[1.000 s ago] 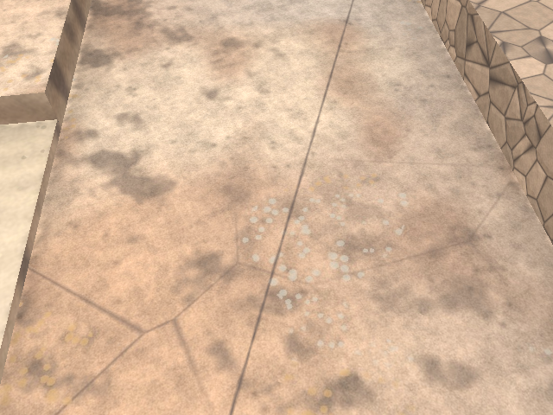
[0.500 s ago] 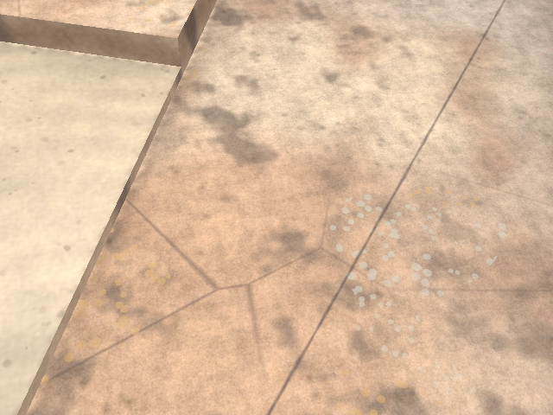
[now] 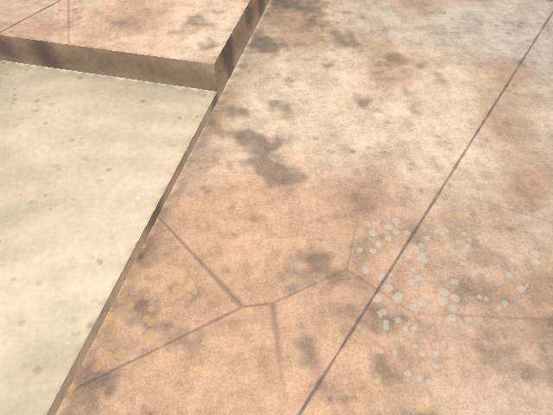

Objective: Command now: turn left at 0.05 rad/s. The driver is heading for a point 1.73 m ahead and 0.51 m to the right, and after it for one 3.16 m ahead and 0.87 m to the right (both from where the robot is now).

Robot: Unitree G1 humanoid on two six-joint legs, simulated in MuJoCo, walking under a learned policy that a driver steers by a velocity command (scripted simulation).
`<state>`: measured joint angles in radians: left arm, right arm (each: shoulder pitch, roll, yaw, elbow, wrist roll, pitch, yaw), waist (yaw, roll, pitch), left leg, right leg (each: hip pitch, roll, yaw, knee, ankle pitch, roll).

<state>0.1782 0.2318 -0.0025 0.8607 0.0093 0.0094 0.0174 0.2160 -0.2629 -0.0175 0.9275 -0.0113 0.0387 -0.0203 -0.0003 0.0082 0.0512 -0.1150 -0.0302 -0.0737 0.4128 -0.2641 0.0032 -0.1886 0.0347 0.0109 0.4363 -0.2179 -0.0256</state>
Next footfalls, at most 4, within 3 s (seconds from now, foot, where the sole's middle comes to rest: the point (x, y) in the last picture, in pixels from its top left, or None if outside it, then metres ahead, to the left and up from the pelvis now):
0.88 left None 0.43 0.06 -0.78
1.42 right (348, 345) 0.68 -0.14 -0.78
1.94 left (337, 257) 0.96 -0.14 -0.78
2.32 right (377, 323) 0.75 -0.23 -0.78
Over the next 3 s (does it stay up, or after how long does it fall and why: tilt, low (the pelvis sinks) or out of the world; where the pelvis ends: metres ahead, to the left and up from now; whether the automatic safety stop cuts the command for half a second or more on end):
stays up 0.88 -0.17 0.00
